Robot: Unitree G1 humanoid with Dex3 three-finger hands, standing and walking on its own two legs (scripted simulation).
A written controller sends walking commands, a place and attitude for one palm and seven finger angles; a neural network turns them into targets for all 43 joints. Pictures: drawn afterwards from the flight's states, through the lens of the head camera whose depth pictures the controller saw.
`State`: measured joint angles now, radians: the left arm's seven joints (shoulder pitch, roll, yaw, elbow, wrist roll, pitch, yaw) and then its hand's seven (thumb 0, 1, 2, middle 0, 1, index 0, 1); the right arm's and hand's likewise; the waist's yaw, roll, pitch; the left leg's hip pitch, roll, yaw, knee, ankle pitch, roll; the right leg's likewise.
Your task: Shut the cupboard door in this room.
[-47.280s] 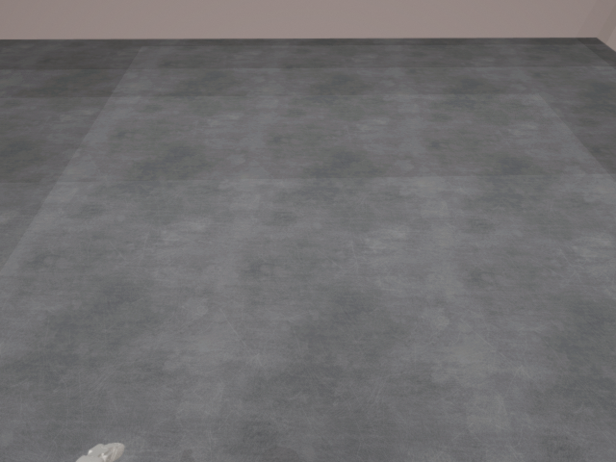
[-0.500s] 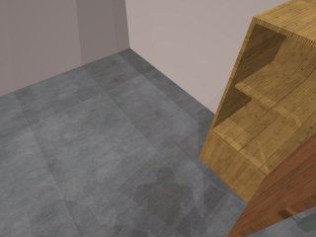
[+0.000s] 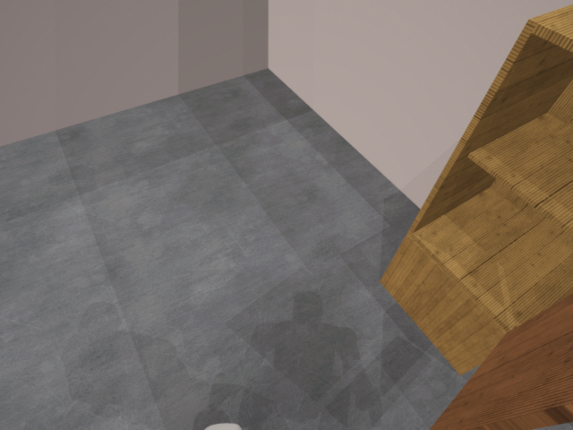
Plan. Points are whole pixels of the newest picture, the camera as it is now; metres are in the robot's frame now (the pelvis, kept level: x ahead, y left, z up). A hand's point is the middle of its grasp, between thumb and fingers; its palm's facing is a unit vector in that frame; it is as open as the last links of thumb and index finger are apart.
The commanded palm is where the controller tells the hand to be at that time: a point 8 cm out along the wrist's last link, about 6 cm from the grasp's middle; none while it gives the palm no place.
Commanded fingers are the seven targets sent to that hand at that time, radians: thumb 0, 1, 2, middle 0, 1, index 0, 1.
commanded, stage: turn or walk to find it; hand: left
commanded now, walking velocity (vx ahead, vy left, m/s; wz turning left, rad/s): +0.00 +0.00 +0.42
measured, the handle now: out of the picture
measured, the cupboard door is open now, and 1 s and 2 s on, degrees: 97 92 92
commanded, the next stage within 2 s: none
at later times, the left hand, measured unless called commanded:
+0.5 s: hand out of the picture +0.05 +0.15 -0.13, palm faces +0.24 -0.93 -0.29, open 7.4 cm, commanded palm none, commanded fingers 0.00 0.90 0.90 -0.20 -0.30 -0.20 -0.30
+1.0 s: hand out of the picture -0.05 +0.17 -0.16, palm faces +0.48 -0.85 -0.23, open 7.4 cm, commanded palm none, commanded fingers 0.00 0.90 0.90 -0.20 -0.30 -0.20 -0.30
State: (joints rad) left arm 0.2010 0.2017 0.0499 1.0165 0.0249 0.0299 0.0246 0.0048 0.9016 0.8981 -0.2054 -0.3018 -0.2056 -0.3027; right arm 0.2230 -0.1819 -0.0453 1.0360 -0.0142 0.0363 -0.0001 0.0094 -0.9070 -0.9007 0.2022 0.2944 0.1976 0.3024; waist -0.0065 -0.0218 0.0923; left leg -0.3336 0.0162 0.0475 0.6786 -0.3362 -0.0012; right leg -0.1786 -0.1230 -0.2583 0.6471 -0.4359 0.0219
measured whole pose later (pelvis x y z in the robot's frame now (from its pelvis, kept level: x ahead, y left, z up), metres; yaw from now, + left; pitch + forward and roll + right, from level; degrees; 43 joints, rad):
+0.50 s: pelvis +0.02 -0.06 +0.02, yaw +14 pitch +1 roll +2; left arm 0.19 0.17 0.04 0.92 0.02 0.01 0.02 0.00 0.90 0.90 -0.20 -0.30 -0.21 -0.30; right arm 0.22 -0.22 -0.07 0.99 -0.02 0.07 0.03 0.01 -0.91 -0.90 0.20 0.29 0.22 0.30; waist -0.02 0.04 0.07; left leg -0.51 -0.03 -0.06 1.09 -0.41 -0.04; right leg -0.24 -0.06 -0.11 0.55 -0.33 -0.03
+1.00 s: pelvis +0.01 -0.03 +0.02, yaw +26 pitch +1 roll -1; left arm 0.22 0.24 0.07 1.00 0.02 0.05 0.02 0.01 0.91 0.90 -0.20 -0.30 -0.20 -0.30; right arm 0.14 -0.19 -0.05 0.97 -0.01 0.01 -0.01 0.01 -0.91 -0.90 0.20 0.29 0.20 0.30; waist 0.02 -0.03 0.08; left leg -0.23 0.00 0.03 0.50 -0.29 0.03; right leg -0.45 -0.09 -0.07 1.05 -0.48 0.08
